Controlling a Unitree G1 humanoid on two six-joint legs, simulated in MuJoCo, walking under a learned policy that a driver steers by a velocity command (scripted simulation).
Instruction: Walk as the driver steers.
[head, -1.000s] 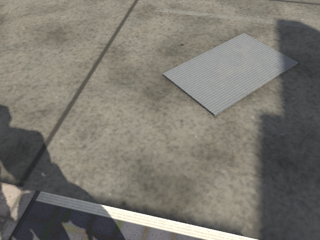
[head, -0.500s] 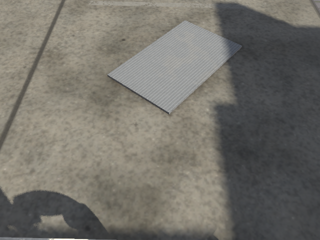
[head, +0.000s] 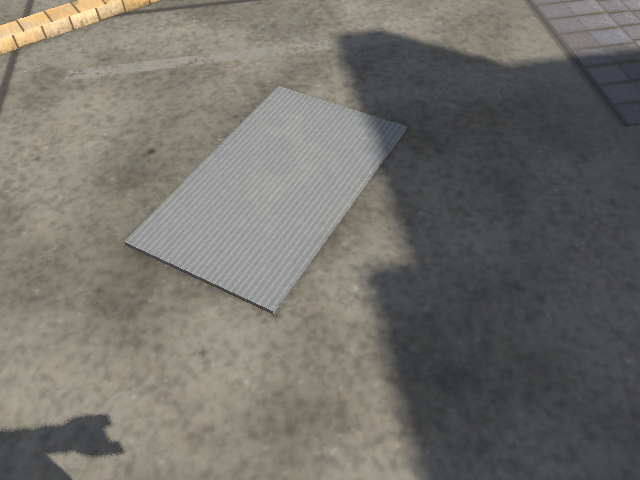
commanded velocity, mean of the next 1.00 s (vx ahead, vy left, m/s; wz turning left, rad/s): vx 0.25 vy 0.00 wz -0.06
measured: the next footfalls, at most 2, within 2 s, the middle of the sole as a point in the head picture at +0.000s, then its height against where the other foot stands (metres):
left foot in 0.34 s outside the picture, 0.13 m lower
right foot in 0.74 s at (383, 475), level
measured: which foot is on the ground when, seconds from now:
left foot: up 0.00-0.32, down 0.34-1.00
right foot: down 0.00-0.34, up 0.36-0.72, down 0.74-1.00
